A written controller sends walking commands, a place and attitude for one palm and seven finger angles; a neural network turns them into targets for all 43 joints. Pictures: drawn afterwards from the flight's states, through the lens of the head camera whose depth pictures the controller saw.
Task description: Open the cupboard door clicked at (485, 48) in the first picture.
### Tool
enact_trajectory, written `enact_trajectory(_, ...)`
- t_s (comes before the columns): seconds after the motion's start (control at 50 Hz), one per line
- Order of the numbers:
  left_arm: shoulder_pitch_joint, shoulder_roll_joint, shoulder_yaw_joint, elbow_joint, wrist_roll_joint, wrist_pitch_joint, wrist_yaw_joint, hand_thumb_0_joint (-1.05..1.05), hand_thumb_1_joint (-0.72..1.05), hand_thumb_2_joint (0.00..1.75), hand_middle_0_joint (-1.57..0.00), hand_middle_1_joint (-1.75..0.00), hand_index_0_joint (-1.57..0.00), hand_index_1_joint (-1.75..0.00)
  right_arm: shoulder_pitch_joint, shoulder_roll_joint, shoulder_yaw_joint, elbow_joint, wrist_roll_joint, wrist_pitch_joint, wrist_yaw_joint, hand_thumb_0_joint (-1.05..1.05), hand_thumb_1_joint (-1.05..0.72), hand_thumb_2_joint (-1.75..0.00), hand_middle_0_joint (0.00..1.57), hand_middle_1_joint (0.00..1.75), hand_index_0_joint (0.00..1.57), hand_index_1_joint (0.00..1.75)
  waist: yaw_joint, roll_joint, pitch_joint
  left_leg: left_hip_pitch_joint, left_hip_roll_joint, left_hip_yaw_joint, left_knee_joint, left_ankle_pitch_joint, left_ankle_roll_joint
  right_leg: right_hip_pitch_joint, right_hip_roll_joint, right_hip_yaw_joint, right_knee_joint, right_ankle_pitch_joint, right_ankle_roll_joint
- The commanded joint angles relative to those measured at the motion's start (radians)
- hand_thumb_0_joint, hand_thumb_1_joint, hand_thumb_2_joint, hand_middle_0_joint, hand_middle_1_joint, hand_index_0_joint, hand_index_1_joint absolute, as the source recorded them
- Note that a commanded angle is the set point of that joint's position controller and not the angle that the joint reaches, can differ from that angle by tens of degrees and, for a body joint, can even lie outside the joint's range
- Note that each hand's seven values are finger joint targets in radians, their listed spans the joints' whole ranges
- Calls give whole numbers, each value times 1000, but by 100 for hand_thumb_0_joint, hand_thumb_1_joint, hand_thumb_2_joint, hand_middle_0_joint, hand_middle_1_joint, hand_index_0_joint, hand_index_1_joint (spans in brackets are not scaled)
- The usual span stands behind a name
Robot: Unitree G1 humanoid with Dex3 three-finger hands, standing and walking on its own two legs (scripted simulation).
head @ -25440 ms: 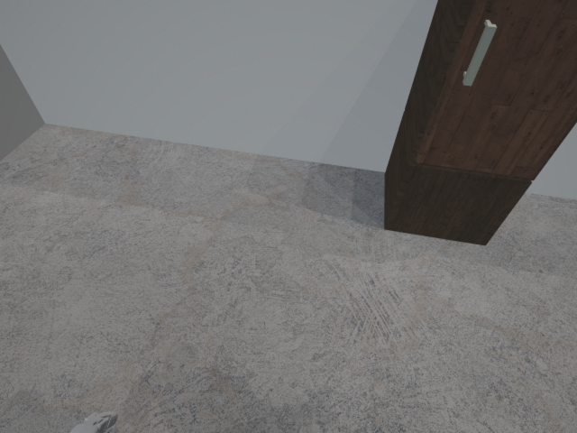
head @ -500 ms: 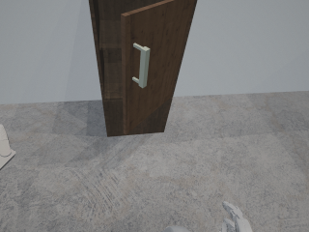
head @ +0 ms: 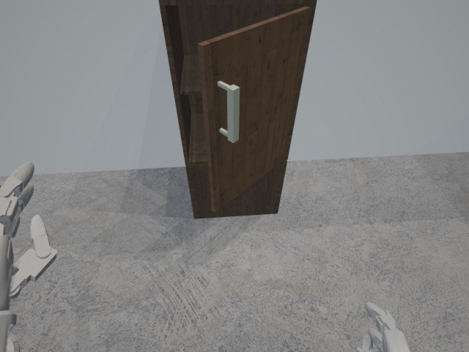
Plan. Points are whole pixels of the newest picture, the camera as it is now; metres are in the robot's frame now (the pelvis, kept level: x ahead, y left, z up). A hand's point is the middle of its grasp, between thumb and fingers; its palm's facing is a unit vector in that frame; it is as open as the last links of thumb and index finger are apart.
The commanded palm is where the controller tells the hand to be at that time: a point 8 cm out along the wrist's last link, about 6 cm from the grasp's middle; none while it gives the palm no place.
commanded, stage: let the arm hang, fingers relaxed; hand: left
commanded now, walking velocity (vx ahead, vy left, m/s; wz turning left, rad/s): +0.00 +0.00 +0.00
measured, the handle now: (227, 112) +0.67 +0.06 +0.07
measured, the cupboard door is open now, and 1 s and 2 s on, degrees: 41 41 41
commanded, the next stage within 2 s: look to check the result in 1.12 s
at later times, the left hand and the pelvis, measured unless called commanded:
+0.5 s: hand out of the picture -0.05 +0.20 -0.18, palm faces +0.12 -0.97 -0.22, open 7.2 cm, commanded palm none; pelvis -0.02 +0.01 +0.00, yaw +6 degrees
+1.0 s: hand out of the picture +0.01 +0.23 -0.16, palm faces +0.07 -0.96 -0.27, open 7.4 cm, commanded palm none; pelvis -0.03 +0.02 +0.00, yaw +4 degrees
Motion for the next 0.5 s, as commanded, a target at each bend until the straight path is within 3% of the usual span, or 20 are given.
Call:
enact_trajectory(0.0,-62,15,-238,541,66,102,-120,0,90,90,-20,-30,-20,-30,-58,-274,-73,75,-3,-30,103,0,-90,-90,20,30,20,30,-55,199,41,25,133,-178,5,523,67,-163,-98,42,203,302,56)
enact_trajectory(0.02,-53,-23,-235,535,48,192,-134,0,90,90,-20,-30,-20,-30,-26,-208,-66,28,7,47,106,0,-90,-90,20,30,20,30,-22,240,-8,50,179,-219,-40,686,89,-180,-34,55,240,-5,64)
enact_trajectory(0.04,-66,-47,-255,497,50,218,-130,0,90,90,-20,-30,-20,-30,-45,-207,-65,-11,6,71,97,0,-90,-90,20,30,20,30,-16,201,12,42,216,-243,-58,765,102,-216,-2,56,307,-197,66)
enact_trajectory(0.06,-103,-67,-249,532,47,214,-132,0,90,90,-20,-30,-20,-30,-29,-178,-51,15,-13,71,94,0,-90,-90,20,30,20,30,-31,239,-52,26,235,-311,-72,780,141,-225,9,56,368,-275,69)
enact_trajectory(0.08,-155,-36,-247,579,40,206,-135,0,90,90,-20,-30,-20,-30,-19,-178,-42,12,-20,79,93,0,-90,-90,20,30,20,30,-35,202,-55,27,235,-337,-81,797,162,-221,21,81,412,-294,66)
enact_trajectory(0.1,-179,-14,-248,638,34,199,-135,0,90,90,-20,-30,-20,-30,-29,-178,-38,12,-26,85,93,0,-90,-90,20,30,20,30,-27,122,-63,52,228,-327,-60,817,165,-195,19,101,374,-267,58)
enact_trajectory(0.12,-178,-1,-248,702,35,194,-134,0,90,90,-20,-30,-20,-30,-50,-185,-37,18,-27,93,90,0,-90,-90,20,30,20,30,0,16,-85,57,204,-288,-21,774,142,-113,19,99,259,-193,52)
enact_trajectory(0.14,-161,20,-247,775,38,190,-134,0,90,90,-20,-30,-20,-30,-82,-186,-35,20,-18,101,89,0,-90,-90,20,30,20,30,33,-72,-114,13,144,-218,27,639,87,10,6,109,118,21,46)
enact_trajectory(0.16,-150,76,-239,845,43,184,-132,0,90,90,-20,-30,-20,-30,-104,-150,-30,23,-1,111,87,0,-90,-90,20,30,20,30,47,-218,-121,-104,24,-125,120,329,16,128,-98,263,-16,280,20)
enact_trajectory(0.18,-174,127,-233,915,43,179,-135,0,90,90,-20,-30,-20,-30,-92,-115,-29,36,2,123,89,0,-90,-90,20,30,20,30,28,-275,-69,-171,-46,-83,174,-37,-26,127,-243,409,-104,432,-46)
enact_trajectory(0.2,-200,142,-245,971,36,178,-141,0,90,90,-20,-30,-20,-30,-60,-113,-28,60,1,140,90,0,-90,-90,20,30,20,30,5,-194,-31,-156,-46,-81,219,-243,-33,85,-290,433,-116,397,-101)
enact_trajectory(0.22,-249,131,-254,1011,36,182,-140,0,90,90,-20,-30,-20,-30,-51,-120,-31,93,0,154,90,0,-90,-90,20,30,20,30,-14,-131,-5,-106,-42,-82,235,-235,-27,8,-254,405,-136,259,-113)
enact_trajectory(0.24,-294,105,-261,1048,34,189,-133,0,90,90,-20,-30,-20,-30,-49,-113,-32,117,-5,165,88,0,-90,-90,20,30,20,30,-24,-168,25,-90,-31,-82,228,-175,-24,-28,-208,368,-143,227,-103)
enact_trajectory(0.28,-308,56,-274,1137,24,187,-128,0,90,90,-20,-30,-20,-30,-3,-72,-19,179,-2,164,85,0,-90,-90,20,30,20,30,-44,-80,22,1,-16,-89,53,10,-20,-3,-165,303,-74,354,-75)
enact_trajectory(0.3,-298,36,-285,1180,16,185,-128,0,90,90,-20,-30,-20,-30,18,-65,-11,211,0,157,85,0,-90,-90,20,30,20,30,-48,13,1,73,7,-111,-39,197,-14,-5,-124,247,-34,343,-37)
enact_trajectory(0.32,-273,2,-293,1219,9,186,-127,0,90,90,-20,-30,-20,-30,5,-74,-5,236,-3,149,81,0,-90,-90,20,30,20,30,-28,113,-4,99,53,-156,-70,318,-1,-10,-69,199,-7,288,-1)
enact_trajectory(0.34,-239,-26,-288,1250,11,190,-124,0,90,90,-20,-30,-20,-30,-11,-87,-7,245,-8,148,75,0,-90,-90,20,30,20,30,-3,182,-11,68,94,-195,-88,319,21,19,-45,173,-23,182,12)
enact_trajectory(0.36,-229,-37,-292,1289,13,195,-121,0,90,90,-20,-30,-20,-30,-21,-69,-2,266,-9,154,74,0,-90,-90,20,30,20,30,2,192,15,10,90,-188,-116,201,25,52,-39,167,-72,92,15)
enact_trajectory(0.4,-235,-21,-293,1358,10,197,-125,0,90,90,-20,-30,-20,-30,-16,-51,3,306,-4,158,73,0,-90,-90,20,30,20,30,-1,218,48,-5,60,-171,-152,98,9,56,-45,175,-101,65,5)
enact_trajectory(0.48,-238,-21,-299,1448,10,189,-128,0,90,90,-20,-30,-20,-30,34,-66,-4,364,1,155,69,0,-90,-90,20,30,20,30,-11,80,53,21,63,-173,-188,29,7,55,-50,169,-152,16,-1)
